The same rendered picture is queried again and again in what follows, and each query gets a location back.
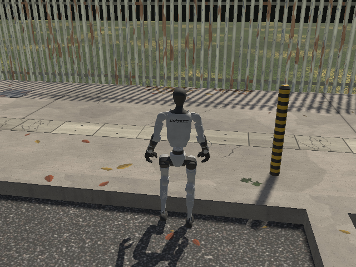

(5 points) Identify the robot right hand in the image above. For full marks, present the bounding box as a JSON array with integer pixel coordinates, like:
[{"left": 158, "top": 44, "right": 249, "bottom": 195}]
[{"left": 197, "top": 152, "right": 210, "bottom": 163}]

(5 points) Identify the robot left forearm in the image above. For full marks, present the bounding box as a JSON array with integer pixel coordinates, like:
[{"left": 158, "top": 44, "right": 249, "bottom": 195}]
[{"left": 147, "top": 134, "right": 158, "bottom": 154}]

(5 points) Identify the robot left hand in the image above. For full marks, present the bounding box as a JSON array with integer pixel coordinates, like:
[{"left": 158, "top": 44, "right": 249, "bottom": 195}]
[{"left": 145, "top": 150, "right": 157, "bottom": 163}]

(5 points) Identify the robot head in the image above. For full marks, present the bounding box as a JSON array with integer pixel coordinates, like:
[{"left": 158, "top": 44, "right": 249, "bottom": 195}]
[{"left": 170, "top": 87, "right": 189, "bottom": 114}]

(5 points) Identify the right robot upper arm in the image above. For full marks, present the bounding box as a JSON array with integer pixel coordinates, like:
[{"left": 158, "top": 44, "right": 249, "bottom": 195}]
[{"left": 191, "top": 112, "right": 205, "bottom": 143}]

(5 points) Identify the left robot upper arm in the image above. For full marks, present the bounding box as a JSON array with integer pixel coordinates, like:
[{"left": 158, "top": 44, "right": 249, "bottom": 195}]
[{"left": 152, "top": 111, "right": 168, "bottom": 142}]

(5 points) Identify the robot right forearm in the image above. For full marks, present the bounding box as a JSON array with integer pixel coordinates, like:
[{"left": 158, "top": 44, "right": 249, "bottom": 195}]
[{"left": 199, "top": 135, "right": 209, "bottom": 154}]

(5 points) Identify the robot right thigh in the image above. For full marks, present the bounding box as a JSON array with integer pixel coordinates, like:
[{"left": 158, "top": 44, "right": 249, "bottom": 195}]
[{"left": 185, "top": 155, "right": 197, "bottom": 194}]

